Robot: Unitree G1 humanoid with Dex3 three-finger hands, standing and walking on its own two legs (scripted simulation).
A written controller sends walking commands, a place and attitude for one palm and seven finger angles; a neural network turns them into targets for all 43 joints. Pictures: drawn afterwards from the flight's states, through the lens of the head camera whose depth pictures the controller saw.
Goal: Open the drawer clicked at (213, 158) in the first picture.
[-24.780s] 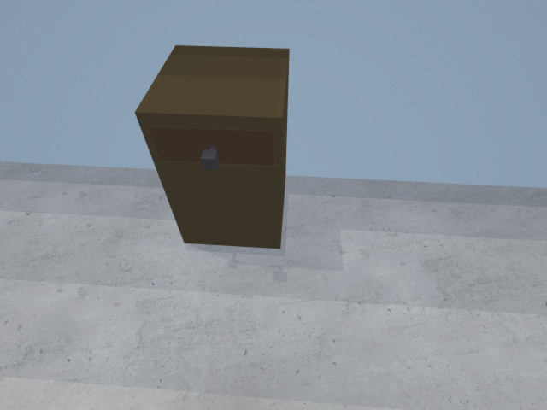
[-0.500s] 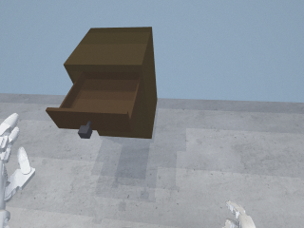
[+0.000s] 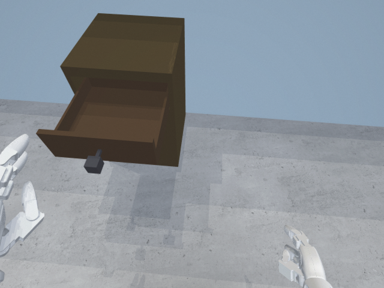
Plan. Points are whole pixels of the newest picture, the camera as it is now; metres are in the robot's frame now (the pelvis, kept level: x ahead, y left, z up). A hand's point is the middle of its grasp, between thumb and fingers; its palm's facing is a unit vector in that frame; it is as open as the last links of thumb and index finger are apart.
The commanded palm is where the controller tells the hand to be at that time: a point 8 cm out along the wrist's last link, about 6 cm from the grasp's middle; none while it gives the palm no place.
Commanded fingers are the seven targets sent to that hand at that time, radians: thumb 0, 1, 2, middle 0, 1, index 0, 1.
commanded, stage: stop stepping back and stand still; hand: left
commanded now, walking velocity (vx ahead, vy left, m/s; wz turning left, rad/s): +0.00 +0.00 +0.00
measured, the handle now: (96, 159) +0.50 +0.36 -0.20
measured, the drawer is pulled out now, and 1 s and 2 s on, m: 0.30 0.30 0.30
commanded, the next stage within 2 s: let the arm hang, fingers relaxed in 0.60 s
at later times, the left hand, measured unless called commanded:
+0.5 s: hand (6, 219) +0.19 +0.27 +0.15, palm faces +0.34 -0.83 -0.44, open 7.4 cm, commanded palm +0.12 +0.32 +0.17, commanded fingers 0.00 0.90 0.90 -0.20 -0.30 -0.20 -0.30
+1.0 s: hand out of the picture +0.05 +0.20 -0.17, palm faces +0.00 -0.99 -0.17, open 7.3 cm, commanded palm none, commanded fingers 0.00 0.90 0.90 -0.20 -0.30 -0.20 -0.30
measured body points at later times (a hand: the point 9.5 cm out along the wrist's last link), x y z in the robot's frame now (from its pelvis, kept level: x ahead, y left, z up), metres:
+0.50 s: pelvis +0.00 +0.04 +0.00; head +0.03 +0.05 +0.45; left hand +0.16 +0.32 +0.17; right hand +0.17 -0.20 -0.08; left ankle -0.01 +0.11 -0.74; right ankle +0.01 -0.05 -0.74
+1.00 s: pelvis -0.02 +0.03 -0.01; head +0.02 +0.05 +0.44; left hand +0.05 +0.25 -0.16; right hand +0.06 -0.22 -0.14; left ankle -0.01 +0.11 -0.74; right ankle +0.01 -0.05 -0.74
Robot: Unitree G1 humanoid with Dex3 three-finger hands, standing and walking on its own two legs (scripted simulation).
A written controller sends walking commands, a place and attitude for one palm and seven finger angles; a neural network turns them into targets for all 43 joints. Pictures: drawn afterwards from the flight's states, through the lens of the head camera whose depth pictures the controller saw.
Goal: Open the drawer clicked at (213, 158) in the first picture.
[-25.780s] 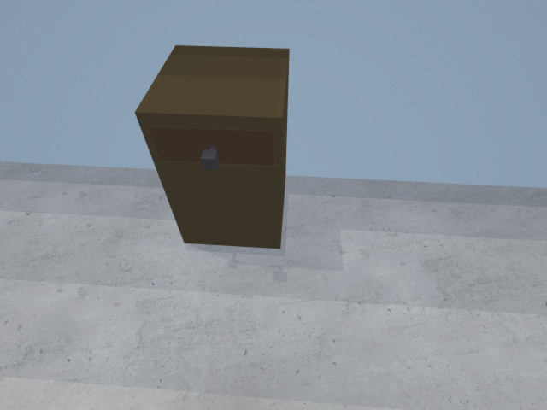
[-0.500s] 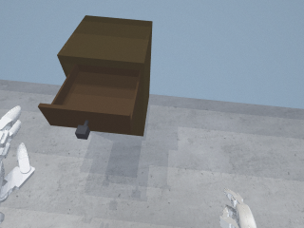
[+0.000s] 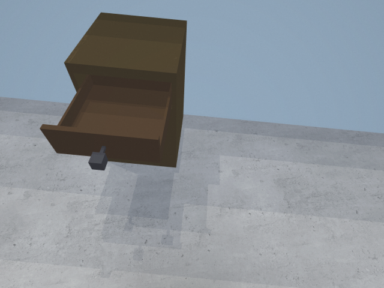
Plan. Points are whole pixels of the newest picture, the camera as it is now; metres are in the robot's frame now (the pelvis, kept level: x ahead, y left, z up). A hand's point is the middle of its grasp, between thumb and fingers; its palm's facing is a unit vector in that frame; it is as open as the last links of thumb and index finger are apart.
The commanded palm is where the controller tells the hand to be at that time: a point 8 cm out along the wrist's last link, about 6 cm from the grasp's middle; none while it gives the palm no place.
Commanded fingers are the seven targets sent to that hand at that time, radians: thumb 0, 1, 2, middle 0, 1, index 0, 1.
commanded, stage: let the arm hang, fingers relaxed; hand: left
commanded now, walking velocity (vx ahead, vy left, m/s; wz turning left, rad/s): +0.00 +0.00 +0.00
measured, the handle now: (100, 156) +0.52 +0.32 -0.20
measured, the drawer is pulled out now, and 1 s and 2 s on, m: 0.30 0.30 0.30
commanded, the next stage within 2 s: look to check the result in 0.80 s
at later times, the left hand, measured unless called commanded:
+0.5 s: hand out of the picture +0.00 +0.16 -0.16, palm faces +0.02 -0.98 -0.20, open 7.3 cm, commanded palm none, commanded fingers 0.00 0.90 0.90 -0.20 -0.30 -0.20 -0.30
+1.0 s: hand out of the picture +0.00 +0.14 -0.17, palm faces +0.03 -0.99 -0.16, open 7.3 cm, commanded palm none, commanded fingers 0.00 0.90 0.90 -0.20 -0.30 -0.20 -0.30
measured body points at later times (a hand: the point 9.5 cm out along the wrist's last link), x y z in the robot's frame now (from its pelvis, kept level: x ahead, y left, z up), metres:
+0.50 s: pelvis +0.01 +0.00 +0.01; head +0.02 -0.02 +0.46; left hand +0.00 +0.21 -0.15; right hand -0.02 -0.19 -0.16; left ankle +0.01 +0.08 -0.73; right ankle +0.02 -0.08 -0.73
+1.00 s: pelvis +0.03 -0.01 +0.01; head +0.04 -0.01 +0.46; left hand +0.00 +0.19 -0.15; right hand -0.02 -0.20 -0.16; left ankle +0.01 +0.08 -0.73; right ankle +0.02 -0.08 -0.73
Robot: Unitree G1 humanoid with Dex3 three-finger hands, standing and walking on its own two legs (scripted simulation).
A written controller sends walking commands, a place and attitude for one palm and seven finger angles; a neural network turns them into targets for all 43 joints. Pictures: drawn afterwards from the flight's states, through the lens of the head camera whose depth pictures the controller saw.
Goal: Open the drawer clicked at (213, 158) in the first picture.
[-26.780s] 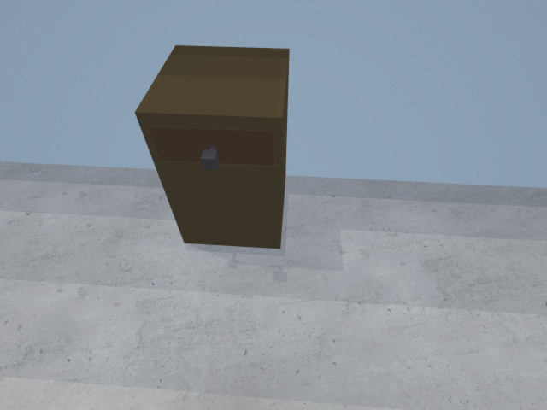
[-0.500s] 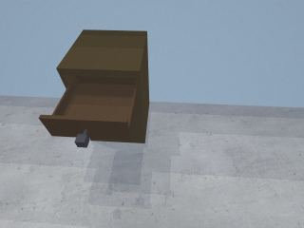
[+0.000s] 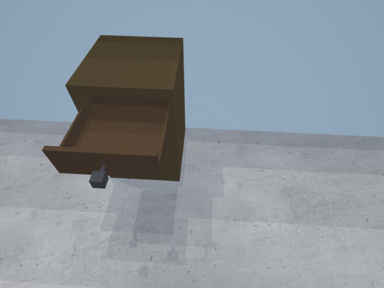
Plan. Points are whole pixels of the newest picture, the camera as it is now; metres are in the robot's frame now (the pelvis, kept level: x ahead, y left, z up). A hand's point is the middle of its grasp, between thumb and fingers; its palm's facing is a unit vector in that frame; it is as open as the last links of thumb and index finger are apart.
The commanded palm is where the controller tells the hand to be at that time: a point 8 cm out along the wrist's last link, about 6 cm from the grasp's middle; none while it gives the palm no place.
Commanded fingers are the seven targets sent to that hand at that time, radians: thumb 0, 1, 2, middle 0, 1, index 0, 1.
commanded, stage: look to check the result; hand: left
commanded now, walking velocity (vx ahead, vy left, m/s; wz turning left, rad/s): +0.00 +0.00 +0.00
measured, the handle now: (101, 174) +0.49 +0.34 -0.21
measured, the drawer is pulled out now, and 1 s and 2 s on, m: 0.30 0.30 0.30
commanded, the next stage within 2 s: stand and wait in 0.34 s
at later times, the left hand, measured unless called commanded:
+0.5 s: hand out of the picture -0.01 +0.15 -0.18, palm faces +0.04 -0.98 -0.18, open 7.3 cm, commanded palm none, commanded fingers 0.00 0.90 0.90 -0.20 -0.30 -0.20 -0.30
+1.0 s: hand out of the picture +0.00 +0.14 -0.17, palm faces +0.04 -0.98 -0.19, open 7.3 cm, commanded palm none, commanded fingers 0.00 0.90 0.90 -0.20 -0.30 -0.20 -0.30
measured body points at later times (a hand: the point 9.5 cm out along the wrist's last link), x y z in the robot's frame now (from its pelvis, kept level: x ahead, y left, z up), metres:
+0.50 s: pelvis +0.01 -0.01 +0.00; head +0.02 -0.01 +0.45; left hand -0.01 +0.20 -0.16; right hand -0.03 -0.20 -0.17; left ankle -0.02 +0.08 -0.74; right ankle +0.00 -0.08 -0.74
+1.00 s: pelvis +0.01 -0.02 +0.00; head +0.03 -0.02 +0.45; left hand +0.00 +0.20 -0.16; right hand -0.02 -0.22 -0.17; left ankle -0.02 +0.08 -0.74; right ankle +0.00 -0.08 -0.74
